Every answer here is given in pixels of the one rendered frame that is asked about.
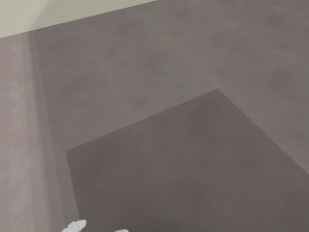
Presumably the robot left hand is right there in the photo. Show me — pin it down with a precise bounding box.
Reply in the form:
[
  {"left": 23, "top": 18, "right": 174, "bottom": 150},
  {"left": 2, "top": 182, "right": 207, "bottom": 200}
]
[{"left": 62, "top": 219, "right": 87, "bottom": 232}]

